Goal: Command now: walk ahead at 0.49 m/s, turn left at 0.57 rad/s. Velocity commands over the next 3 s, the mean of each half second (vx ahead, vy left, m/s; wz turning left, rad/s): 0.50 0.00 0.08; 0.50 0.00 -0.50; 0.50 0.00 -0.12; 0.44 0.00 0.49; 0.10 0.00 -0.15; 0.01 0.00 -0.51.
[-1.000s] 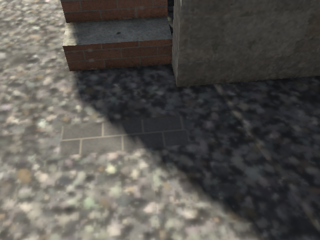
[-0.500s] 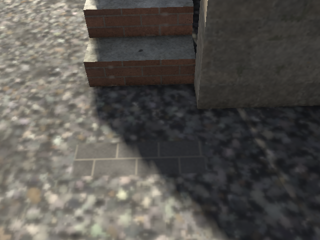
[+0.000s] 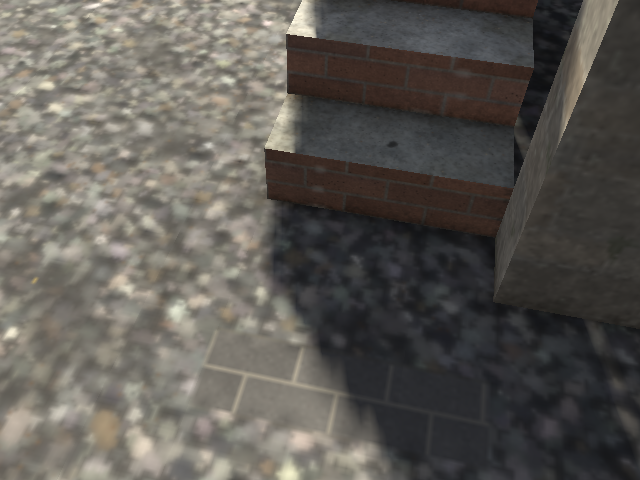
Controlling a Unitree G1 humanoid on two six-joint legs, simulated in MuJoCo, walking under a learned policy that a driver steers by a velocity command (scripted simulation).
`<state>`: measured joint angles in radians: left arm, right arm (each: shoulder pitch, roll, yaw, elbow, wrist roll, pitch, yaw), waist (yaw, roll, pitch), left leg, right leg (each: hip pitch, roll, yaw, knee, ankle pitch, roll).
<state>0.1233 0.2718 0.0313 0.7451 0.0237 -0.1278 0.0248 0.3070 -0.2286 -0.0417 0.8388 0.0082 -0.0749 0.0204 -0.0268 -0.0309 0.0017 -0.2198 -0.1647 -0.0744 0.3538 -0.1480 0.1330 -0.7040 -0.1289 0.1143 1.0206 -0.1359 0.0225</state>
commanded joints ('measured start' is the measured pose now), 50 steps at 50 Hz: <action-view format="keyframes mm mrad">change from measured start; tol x32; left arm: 1 -26 37 8 -69 1 7 13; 9 -158 88 15 -131 -23 -31 -35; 14 351 227 76 -5 -29 -17 -30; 50 29 57 14 -185 -33 88 -41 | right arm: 1 -11 -159 -40 -81 11 -13 -23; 50 -74 -208 -47 -101 -12 -30 -17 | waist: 1 4 80 13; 11 14 168 -58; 14 106 -282 -327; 35 -59 -61 -115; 37 -37 408 -332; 50 -9 90 14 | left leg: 1 -163 199 -187 -132 115 129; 11 166 292 -299 117 333 60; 16 -606 170 -60 948 -272 -77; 34 -41 145 -2 61 70 -98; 37 591 603 -698 -20 -115 157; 50 132 404 53 -187 250 66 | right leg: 1 133 62 -69 -237 175 26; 10 212 116 -87 -561 45 -60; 14 1072 -245 607 -695 -130 -394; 33 543 -16 313 -679 15 -184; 39 -147 108 45 300 -309 -36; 50 -28 15 -43 -131 107 -10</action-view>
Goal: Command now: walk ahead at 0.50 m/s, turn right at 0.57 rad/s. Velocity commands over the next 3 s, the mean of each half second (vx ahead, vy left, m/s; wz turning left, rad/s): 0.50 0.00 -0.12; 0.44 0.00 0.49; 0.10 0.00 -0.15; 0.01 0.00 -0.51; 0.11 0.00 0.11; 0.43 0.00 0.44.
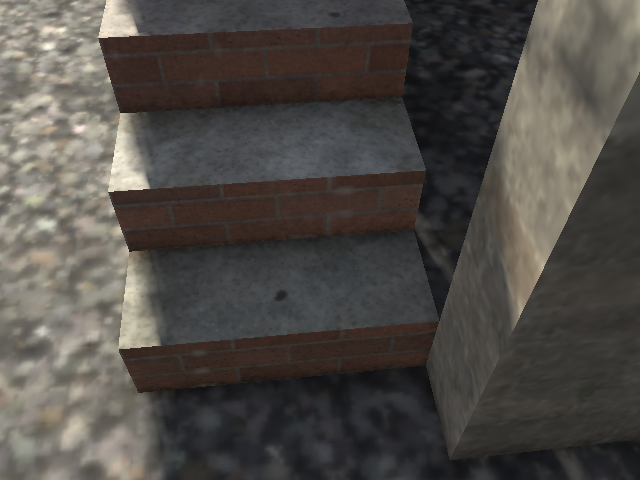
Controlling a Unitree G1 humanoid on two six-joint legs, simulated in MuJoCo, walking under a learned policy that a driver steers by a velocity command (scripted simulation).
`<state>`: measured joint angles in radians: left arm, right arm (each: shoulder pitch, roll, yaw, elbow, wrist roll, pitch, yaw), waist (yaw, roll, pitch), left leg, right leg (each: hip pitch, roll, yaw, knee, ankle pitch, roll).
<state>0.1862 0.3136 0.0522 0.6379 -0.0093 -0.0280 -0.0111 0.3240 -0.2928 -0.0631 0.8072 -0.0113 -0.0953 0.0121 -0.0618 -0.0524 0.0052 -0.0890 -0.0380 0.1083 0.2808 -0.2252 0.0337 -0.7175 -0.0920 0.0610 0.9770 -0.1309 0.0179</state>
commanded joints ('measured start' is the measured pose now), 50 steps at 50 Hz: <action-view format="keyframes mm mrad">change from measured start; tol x32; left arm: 1 -64 16 -8 -87 -2 -14 -11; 12 273 225 54 -61 34 -43 6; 50 -104 45 21 47 4 -37 49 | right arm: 1 -85 -152 -25 -61 8 -4 -10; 50 -21 -109 -35 -238 7 21 -42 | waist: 1 15 106 18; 12 164 -143 -474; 38 25 -40 -5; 42 15 545 -250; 50 85 93 -121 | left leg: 1 15 274 -105 -110 321 156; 9 56 275 14 272 830 83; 12 -556 55 -155 1083 -383 -19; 13 -618 97 -220 1106 -311 -13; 27 -723 116 -278 788 221 -76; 38 -408 97 -63 482 -80 13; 40 -57 -69 4 265 103 86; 42 265 303 -861 67 405 359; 50 -42 197 -359 56 1052 172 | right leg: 1 -7 -16 -4 -140 132 -12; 10 669 126 -77 -471 130 -157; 12 1096 -384 694 -572 172 -414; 19 500 -175 36 -738 388 -255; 25 563 -177 -63 -841 98 -229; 39 711 -163 -303 -389 565 -93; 42 -2 172 -26 498 -567 14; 50 220 82 -19 94 -202 -12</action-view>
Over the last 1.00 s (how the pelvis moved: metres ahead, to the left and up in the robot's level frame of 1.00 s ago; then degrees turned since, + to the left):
0.52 -0.03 0.00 -17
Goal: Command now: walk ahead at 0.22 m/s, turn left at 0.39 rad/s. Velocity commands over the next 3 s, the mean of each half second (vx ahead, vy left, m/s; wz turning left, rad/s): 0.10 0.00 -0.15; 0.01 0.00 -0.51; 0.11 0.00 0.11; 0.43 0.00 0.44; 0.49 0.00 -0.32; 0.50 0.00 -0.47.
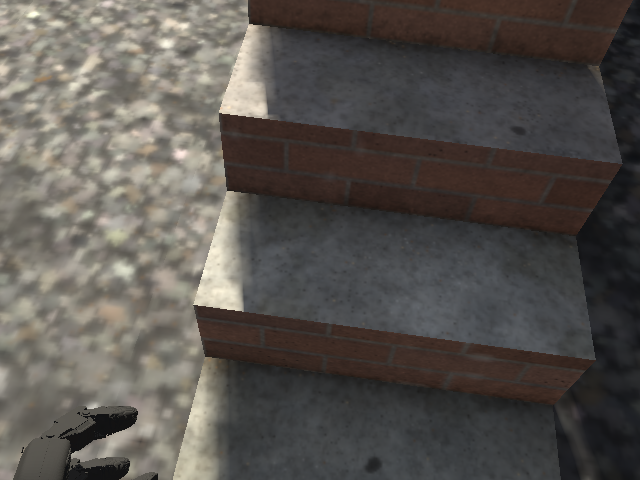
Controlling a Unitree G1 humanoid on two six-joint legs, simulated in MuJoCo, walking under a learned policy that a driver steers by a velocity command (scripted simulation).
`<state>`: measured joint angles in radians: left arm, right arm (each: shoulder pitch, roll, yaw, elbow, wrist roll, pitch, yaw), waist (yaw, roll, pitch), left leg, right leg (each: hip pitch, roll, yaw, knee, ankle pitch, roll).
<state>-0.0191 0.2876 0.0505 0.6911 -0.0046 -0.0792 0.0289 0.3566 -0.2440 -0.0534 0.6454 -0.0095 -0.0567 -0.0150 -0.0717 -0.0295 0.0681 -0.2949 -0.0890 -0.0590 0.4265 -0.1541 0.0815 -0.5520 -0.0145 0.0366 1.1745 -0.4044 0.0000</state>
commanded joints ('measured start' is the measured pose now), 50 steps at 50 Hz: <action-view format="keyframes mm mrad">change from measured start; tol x16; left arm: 1 88 74 22 13 13 22 -1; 50 35 35 29 -119 -22 105 -19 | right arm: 1 -60 -160 -46 -72 7 -20 -22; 22 -213 1 -21 -48 -13 62 -9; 50 -187 -180 -78 -75 1 60 -22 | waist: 1 81 55 -216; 11 7 137 -33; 23 61 -161 -116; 30 60 -33 -185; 32 48 311 -179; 36 93 27 -100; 50 37 141 -137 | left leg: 1 218 251 -166 -76 994 96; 10 46 272 -127 -123 365 90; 16 153 129 -34 46 260 -17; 24 -37 32 -9 237 -347 -121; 30 181 64 16 -30 116 -105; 33 131 508 -339 -143 508 248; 43 312 381 -45 -116 415 185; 50 156 364 30 -149 171 177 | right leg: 1 38 9 -3 -141 119 24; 11 241 -35 -43 -509 111 50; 15 322 -73 65 -666 509 -26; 19 387 -241 362 -762 513 -206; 26 506 -235 427 -738 855 -217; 30 342 -93 302 -657 501 -99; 32 81 98 49 -150 -240 54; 33 44 52 65 175 -330 92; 39 -142 6 60 157 12 150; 50 141 -42 -57 -367 -52 88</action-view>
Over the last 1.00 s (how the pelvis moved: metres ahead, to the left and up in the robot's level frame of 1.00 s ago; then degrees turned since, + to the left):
0.40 0.07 0.00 14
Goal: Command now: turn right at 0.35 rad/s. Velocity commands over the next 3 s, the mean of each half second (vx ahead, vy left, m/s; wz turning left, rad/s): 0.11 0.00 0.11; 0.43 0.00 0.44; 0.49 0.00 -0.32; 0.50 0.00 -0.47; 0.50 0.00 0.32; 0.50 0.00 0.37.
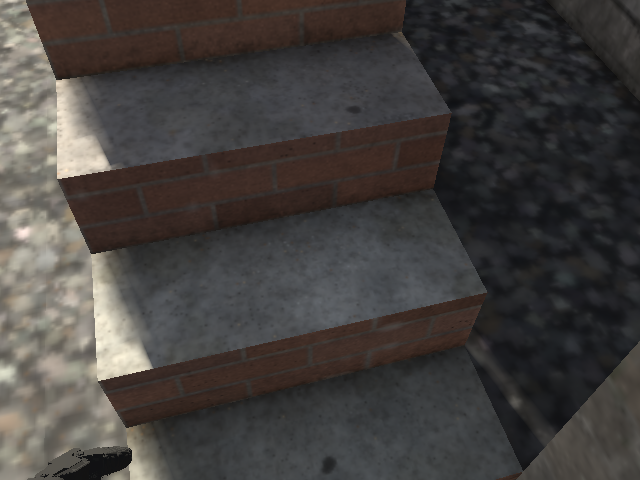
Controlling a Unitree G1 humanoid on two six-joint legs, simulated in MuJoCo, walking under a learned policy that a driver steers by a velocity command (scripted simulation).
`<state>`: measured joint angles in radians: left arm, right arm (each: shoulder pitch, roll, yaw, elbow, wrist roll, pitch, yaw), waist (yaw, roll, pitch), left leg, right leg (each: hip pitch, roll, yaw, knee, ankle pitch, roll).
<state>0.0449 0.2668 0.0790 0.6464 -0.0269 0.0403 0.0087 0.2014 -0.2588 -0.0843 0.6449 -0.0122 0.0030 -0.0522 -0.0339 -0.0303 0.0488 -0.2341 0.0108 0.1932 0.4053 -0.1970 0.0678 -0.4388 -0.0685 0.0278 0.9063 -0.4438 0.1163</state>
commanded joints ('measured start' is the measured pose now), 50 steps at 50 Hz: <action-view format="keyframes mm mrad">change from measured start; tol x32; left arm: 1 -24 66 1 -78 3 -18 3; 50 275 157 13 61 48 -120 -13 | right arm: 1 -23 -177 -49 -68 6 2 19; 50 173 -8 43 -87 27 -49 27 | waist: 1 -3 142 -125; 26 -12 -85 -117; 29 -82 383 -130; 46 83 223 -197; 50 -1 -221 -185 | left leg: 1 99 267 -227 -120 200 187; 7 -201 87 -153 295 -387 -123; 13 -244 56 -250 649 -261 -171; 23 -220 55 -166 338 -253 -77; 27 79 -19 -113 78 -68 5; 30 340 327 -815 -156 -70 306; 47 246 124 -486 196 974 89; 50 -299 -141 -414 911 -416 -89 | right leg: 1 51 20 -54 -156 11 -43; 6 562 -192 245 -538 627 -229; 24 326 -235 53 -644 279 -319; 30 -422 68 5 242 -174 -63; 33 -443 0 34 211 107 -82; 47 228 93 -84 -541 412 -174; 49 570 -212 330 -593 1009 -292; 50 502 -375 605 -630 620 -505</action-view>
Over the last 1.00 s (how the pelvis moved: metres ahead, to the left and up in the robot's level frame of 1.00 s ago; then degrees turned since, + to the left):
0.02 0.07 0.00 -25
